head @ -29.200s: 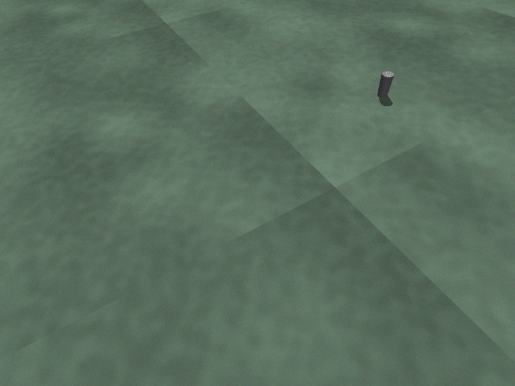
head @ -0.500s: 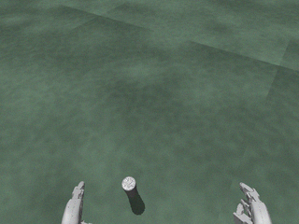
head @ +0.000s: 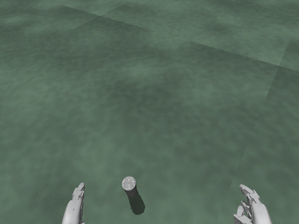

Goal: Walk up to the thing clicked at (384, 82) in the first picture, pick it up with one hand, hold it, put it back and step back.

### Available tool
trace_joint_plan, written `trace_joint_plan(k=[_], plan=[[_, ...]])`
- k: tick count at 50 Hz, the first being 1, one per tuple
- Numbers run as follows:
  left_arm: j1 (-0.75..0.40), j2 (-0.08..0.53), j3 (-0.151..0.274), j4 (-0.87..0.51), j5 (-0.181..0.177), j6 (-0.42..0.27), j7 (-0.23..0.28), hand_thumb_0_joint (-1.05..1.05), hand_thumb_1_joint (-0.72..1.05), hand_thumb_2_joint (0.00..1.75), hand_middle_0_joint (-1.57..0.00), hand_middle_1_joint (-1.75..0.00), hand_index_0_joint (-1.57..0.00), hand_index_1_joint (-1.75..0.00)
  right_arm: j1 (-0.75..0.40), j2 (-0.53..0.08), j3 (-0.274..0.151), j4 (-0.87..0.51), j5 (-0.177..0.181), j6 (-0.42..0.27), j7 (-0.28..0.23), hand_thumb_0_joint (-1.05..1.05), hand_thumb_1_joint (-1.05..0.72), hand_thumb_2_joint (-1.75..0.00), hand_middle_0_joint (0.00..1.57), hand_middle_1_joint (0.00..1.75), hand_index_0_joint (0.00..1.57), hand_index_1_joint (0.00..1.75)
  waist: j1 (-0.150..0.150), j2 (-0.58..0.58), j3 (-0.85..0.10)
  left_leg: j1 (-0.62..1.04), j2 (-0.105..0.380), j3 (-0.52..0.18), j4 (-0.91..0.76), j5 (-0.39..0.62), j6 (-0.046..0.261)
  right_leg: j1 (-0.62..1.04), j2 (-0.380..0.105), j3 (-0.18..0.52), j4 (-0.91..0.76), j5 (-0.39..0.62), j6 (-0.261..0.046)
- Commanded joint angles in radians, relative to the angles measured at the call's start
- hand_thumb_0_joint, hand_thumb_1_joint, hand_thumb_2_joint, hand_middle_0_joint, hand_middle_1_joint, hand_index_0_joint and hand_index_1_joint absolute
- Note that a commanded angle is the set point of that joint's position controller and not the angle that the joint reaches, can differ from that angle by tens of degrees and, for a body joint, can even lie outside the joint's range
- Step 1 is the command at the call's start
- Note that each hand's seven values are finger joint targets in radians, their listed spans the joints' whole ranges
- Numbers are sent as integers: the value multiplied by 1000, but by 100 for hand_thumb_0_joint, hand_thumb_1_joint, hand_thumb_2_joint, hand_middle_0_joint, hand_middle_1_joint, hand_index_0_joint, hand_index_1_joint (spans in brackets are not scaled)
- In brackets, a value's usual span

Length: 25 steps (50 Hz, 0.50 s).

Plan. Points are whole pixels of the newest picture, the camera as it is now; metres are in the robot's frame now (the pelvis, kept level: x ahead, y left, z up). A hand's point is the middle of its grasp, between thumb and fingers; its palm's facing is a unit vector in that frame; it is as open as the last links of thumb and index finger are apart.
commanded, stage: home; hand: left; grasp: from the side
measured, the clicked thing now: (130, 187) +0.43 +0.19 -0.65
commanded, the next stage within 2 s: stand in 0.04 s
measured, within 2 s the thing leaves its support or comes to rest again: neither
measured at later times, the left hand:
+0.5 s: hand (98, 216) +0.17 +0.18 -0.06, palm faces +0.09 -0.96 -0.28, open 11.2 cm
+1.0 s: hand out of the picture +0.07 +0.25 -0.11, palm faces -0.01 -0.94 -0.34, open 7.4 cm
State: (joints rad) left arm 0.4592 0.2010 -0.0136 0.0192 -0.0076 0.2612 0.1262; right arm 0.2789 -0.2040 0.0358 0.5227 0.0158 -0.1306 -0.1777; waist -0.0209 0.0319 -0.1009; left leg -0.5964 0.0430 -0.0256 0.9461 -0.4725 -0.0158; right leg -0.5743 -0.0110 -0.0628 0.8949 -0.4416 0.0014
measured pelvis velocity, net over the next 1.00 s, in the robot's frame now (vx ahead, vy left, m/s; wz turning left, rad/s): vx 0.00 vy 0.01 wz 0.01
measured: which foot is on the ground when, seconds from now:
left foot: down 0.00-1.00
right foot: down 0.00-1.00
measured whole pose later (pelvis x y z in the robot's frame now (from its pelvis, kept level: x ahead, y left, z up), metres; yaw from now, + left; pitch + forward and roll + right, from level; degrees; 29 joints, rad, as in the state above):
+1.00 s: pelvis +0.00 +0.01 +0.04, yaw +0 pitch -2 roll +0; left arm 0.22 0.31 0.01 0.94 0.04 -0.01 0.02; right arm 0.20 -0.31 -0.02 0.99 -0.04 -0.01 -0.01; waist 0.01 0.00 0.04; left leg -0.24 0.00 0.00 0.57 -0.30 0.00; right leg -0.24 -0.04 -0.04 0.57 -0.29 0.02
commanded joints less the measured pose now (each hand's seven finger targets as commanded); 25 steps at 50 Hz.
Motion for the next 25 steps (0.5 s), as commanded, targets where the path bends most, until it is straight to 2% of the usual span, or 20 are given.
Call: trace_joint_plan(k=[1, 3, 4, 5, 6, 7, 8, 9, 10, 12, 17, 19, 20, 21, 22, 23, 25], plan=[[-25, 98, 53, -178, 3, -47, 15, 0, -54, 6, -5, -6, -5, -6, -68, -112, -51, -161, -6, -57, -14, 0, -90, -90, 20, 30, 20, 30, 0, -2, -82, 54, -34, 15, -162, 202, 19, 62, 29, -9, -144, 172, -11], [-64, 121, 67, -221, 3, -53, 18, 0, -53, 7, -5, -6, -5, -6, -69, -113, -52, -162, -6, -58, -16, 0, -90, -90, 20, 30, 20, 30, 1, 9, -87, 52, -38, 21, -156, 183, 22, 58, 24, -1, -155, 162, -9], [-25, 96, 56, -161, 4, -48, 14, 0, -53, 7, -5, -6, -5, -6, -69, -110, -51, -164, -7, -59, -16, 0, -90, -90, 20, 30, 20, 30, -2, -16, -81, 49, -37, 22, -159, 172, 23, 50, 27, -1, -156, 150, -7], [-55, 107, 55, -200, 3, -52, 15, 0, -52, 7, -5, -6, -5, -6, -71, -111, -49, -162, -8, -58, -15, 0, -90, -90, 20, 30, 20, 30, -2, 10, -82, 48, -37, 19, -165, 160, 22, 53, 25, -2, -156, 140, -10], [-57, 121, 74, -214, 2, -54, 17, 0, -52, 7, -5, -6, -5, -6, -69, -111, -51, -164, -7, -58, -18, 0, -90, -90, 20, 30, 20, 30, 3, 10, -82, 45, -40, 26, -159, 154, 23, 47, 23, 3, -165, 135, -8], [-35, 104, 54, -182, 4, -52, 14, 0, -52, 8, -5, -6, -5, -6, -71, -112, -51, -160, -7, -59, -19, 0, -90, -90, 20, 30, 20, 30, -7, -19, -71, 47, -37, 24, -159, 153, 25, 43, 23, 1, -169, 133, -6], [-31, 98, 53, -177, 1, -50, 12, 0, -44, 16, -13, -14, -13, -14, -69, -112, -50, -162, -7, -61, -18, 0, -90, -90, 20, 30, 20, 30, -6, -25, -59, 40, -38, 26, -157, 146, 27, 40, 22, 3, -172, 130, -4], [-19, 89, 47, -173, 3, -49, 11, 0, -36, 24, -20, -22, -20, -22, -70, -111, -50, -162, -8, -62, -18, 0, -90, -90, 20, 30, 20, 30, -8, -24, -89, 52, -39, 26, -154, 162, 28, 54, 22, 5, -166, 148, -4], [-36, 103, 58, -197, 1, -52, 13, 0, -28, 32, -20, -30, -20, -30, -69, -112, -50, -158, -7, -63, -18, 0, -90, -90, 20, 30, 20, 30, -1, -6, -83, 49, -38, 24, -153, 174, 25, 54, 20, 3, -161, 156, -6], [-20, 105, 56, -196, 4, -51, 12, 0, -12, 48, -20, -30, -20, -30, -67, -114, -53, -157, -8, -61, -18, 0, -90, -90, 20, 30, 20, 30, -2, -6, -108, 65, -36, 22, -151, 204, 23, 64, 24, 1, -152, 180, -7], [-29, 103, 59, -193, 4, -54, 14, 0, 28, 88, -20, -30, -20, -30, -66, -113, -54, -154, -8, -63, -18, 0, -90, -90, 20, 30, 20, 30, 0, -3, -104, 61, -34, 20, -153, 208, 22, 62, 27, -2, -145, 183, -10], [-14, 95, 55, -167, 5, -53, 14, 0, 44, 90, -20, -30, -20, -30, -68, -112, -53, -153, -8, -62, -18, 0, -90, -90, 20, 30, 20, 30, -2, -13, -86, 54, -33, 18, -155, 205, 22, 59, 27, -4, -146, 178, -9], [-40, 109, 61, -215, 3, -57, 16, 0, 52, 90, -20, -30, -20, -30, -62, -115, -55, -154, -7, -62, -18, 0, -90, -90, 20, 30, 20, 30, 5, 7, -104, 63, -34, 20, -156, 211, 20, 62, 27, -2, -141, 183, -11], [-16, 96, 56, -160, 3, -53, 14, 0, 60, 90, -20, -30, -20, -30, -70, -112, -52, -151, -8, -62, -16, 0, -90, -90, 20, 30, 20, 30, 2, 6, -83, 51, -35, 18, -156, 207, 20, 59, 27, -5, -142, 177, -10], [-47, 117, 70, -222, 4, -59, 17, 0, 68, 90, -20, -30, -20, -30, -63, -114, -56, -154, -8, -63, -17, 0, -90, -90, 20, 30, 20, 30, 5, 8, -104, 63, -33, 17, -154, 216, 19, 66, 28, -4, -140, 184, -11], [-17, 106, 62, -179, 4, -55, 15, 0, 76, 90, -20, -30, -20, -30, -63, -112, -54, -152, -8, -62, -17, 0, -90, -90, 20, 30, 20, 30, 1, 2, -94, 61, -35, 20, -148, 226, 20, 66, 26, -3, -142, 198, -8], [-22, 108, 63, -189, 4, -57, 15, 0, 90, 90, -20, -30, -20, -30, -61, -111, -54, -151, -9, -61, -17, 0, -90, -90, 20, 30, 20, 30, 2, 2, -106, 62, -36, 22, -140, 243, 21, 74, 25, 0, -140, 219, -7]])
